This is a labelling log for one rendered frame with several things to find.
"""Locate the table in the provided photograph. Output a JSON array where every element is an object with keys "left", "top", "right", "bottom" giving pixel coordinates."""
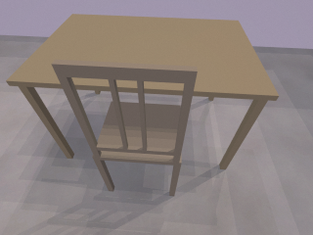
[{"left": 6, "top": 14, "right": 279, "bottom": 170}]

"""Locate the chair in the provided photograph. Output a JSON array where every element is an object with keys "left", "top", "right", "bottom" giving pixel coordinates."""
[{"left": 51, "top": 59, "right": 198, "bottom": 197}]

